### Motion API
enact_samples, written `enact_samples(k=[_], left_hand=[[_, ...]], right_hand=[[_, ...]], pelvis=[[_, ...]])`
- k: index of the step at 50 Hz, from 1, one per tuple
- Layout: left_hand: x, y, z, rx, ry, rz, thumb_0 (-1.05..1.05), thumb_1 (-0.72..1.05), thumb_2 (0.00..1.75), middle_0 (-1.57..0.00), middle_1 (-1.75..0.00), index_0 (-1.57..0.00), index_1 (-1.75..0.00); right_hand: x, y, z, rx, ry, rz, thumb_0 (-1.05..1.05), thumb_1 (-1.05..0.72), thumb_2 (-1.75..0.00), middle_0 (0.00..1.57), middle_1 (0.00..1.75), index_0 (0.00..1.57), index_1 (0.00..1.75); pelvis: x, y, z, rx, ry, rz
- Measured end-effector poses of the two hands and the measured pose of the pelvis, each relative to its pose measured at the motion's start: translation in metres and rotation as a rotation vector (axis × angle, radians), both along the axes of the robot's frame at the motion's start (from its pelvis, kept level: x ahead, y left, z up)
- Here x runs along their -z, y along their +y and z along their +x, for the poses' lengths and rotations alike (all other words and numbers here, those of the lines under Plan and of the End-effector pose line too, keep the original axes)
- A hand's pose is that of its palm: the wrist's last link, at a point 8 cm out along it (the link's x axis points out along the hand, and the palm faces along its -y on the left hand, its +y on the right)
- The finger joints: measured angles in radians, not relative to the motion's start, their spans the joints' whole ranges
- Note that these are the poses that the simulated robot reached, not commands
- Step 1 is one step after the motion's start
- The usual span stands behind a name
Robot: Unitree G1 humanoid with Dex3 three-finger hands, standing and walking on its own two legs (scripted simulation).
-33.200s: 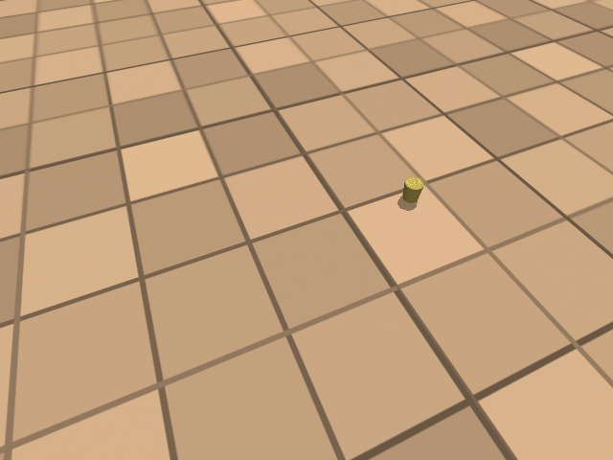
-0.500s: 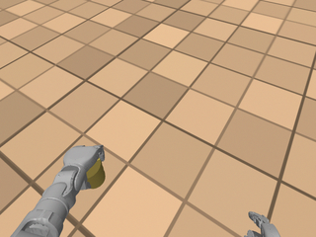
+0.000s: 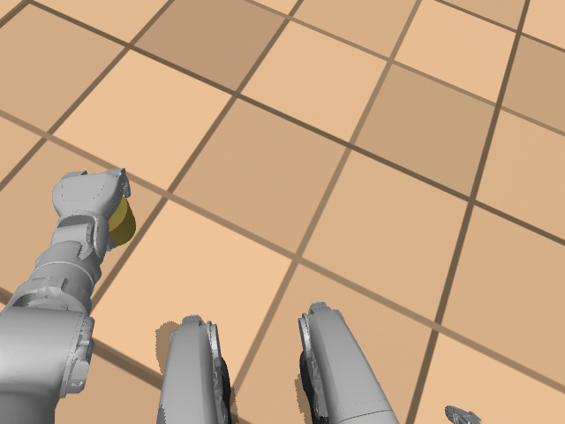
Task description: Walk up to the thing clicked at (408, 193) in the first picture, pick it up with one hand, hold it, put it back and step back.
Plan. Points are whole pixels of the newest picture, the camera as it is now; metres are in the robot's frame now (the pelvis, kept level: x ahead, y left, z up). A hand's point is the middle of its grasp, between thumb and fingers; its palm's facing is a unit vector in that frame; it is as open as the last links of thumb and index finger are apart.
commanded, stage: crouch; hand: left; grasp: from above
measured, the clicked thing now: (107, 219) +0.45 +0.24 -0.15
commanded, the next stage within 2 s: lower in 1.18 s
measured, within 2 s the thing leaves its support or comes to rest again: neither
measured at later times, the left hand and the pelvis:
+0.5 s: hand (131, 230) +0.48 +0.25 -0.29, palm faces -0.44 -0.03 -0.90, open 10.4 cm; pelvis -0.01 +0.00 -0.14, yaw -3 degrees
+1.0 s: hand (139, 233) +0.50 +0.25 -0.36, palm faces -0.45 -0.02 -0.89, open 10.4 cm; pelvis -0.02 +0.00 -0.21, yaw -7 degrees
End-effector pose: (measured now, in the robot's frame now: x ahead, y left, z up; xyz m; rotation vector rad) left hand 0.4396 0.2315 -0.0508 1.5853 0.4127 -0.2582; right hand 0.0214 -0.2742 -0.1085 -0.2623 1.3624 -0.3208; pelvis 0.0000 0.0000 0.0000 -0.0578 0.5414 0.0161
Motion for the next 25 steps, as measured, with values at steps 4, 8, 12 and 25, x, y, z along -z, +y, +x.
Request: enact_samples(k=[4, 8, 12, 25], left_hand=[[0.040, 0.001, 0.006, 0.001, 0.022, -0.009, 0.01, -0.09, 0.75, -0.43, -1.01, -0.49, -0.96], [0.078, 0.004, 0.013, 0.007, 0.035, -0.021, 0.01, -0.09, 0.75, -0.43, -1.00, -0.49, -0.96], [0.112, 0.007, 0.022, 0.012, 0.027, -0.034, 0.01, -0.09, 0.76, -0.43, -1.00, -0.50, -0.95], [0.184, 0.016, 0.049, -0.013, 0.025, -0.046, 0.01, -0.10, 0.76, -0.45, -0.98, -0.52, -0.94]], right_hand=[[0.033, 0.009, -0.010, -0.007, 0.022, 0.018, 0.00, -0.91, -0.90, 0.20, 0.30, 0.20, 0.30], [0.062, 0.012, -0.011, -0.028, 0.034, 0.026, 0.00, -0.91, -0.90, 0.21, 0.30, 0.20, 0.30], [0.086, 0.011, -0.007, -0.058, 0.047, 0.024, 0.00, -0.91, -0.90, 0.21, 0.30, 0.20, 0.30], [0.128, -0.001, 0.013, -0.123, 0.074, 0.009, 0.00, -0.92, -0.90, 0.20, 0.30, 0.20, 0.30]], pelvis=[[0.031, 0.000, -0.007, 0.001, 0.041, -0.008], [0.061, 0.000, -0.011, 0.004, 0.079, -0.017], [0.087, -0.001, -0.012, 0.007, 0.110, -0.026], [0.138, -0.003, -0.007, 0.024, 0.145, -0.047]])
